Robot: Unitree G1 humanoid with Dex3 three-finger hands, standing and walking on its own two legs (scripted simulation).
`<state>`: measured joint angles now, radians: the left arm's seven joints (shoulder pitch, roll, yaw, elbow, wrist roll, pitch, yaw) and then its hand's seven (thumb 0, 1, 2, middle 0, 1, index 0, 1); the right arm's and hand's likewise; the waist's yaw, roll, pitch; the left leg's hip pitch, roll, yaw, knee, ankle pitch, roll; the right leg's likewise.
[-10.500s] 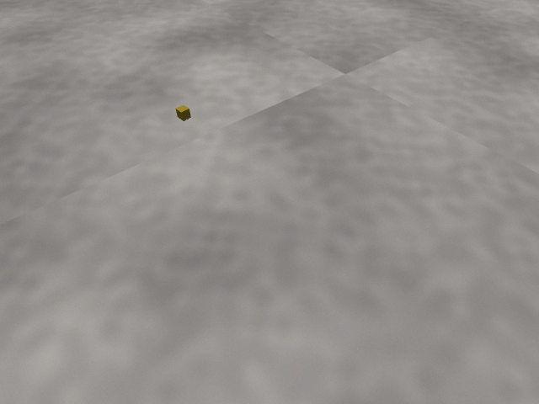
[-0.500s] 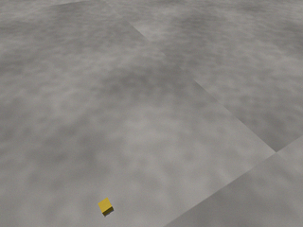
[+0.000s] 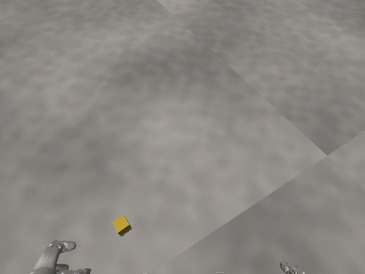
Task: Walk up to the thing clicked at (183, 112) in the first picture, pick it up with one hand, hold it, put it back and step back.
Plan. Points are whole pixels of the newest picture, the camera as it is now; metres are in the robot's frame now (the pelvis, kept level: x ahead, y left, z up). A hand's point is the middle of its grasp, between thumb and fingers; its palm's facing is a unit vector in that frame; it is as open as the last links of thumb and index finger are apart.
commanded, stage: rise first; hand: left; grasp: from above
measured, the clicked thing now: (121, 224) +0.40 +0.28 -0.72
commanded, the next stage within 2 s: none
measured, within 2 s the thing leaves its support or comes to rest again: neither
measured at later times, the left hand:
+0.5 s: hand out of the picture +0.13 +0.29 -0.23, palm faces -0.18 -0.79 -0.58, open 13.9 cm
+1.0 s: hand (86, 248) +0.25 +0.34 -0.43, palm faces -0.30 -0.25 -0.92, open 13.5 cm
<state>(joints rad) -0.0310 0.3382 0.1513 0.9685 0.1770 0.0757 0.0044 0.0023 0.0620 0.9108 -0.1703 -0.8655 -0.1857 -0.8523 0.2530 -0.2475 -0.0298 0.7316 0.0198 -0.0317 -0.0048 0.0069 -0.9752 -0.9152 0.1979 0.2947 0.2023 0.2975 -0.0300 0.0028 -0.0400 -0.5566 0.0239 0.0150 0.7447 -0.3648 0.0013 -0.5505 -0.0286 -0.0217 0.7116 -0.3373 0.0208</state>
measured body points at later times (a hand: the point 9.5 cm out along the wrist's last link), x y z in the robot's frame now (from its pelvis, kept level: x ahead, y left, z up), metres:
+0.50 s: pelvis -0.01 +0.00 -0.08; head +0.11 +0.02 +0.35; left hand +0.14 +0.33 -0.19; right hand +0.18 -0.24 -0.18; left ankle +0.00 +0.12 -0.71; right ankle +0.01 -0.14 -0.71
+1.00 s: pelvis -0.08 -0.01 -0.30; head +0.13 +0.00 +0.10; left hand +0.27 +0.35 -0.38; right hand +0.07 -0.28 -0.45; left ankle +0.00 +0.12 -0.71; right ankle +0.00 -0.14 -0.71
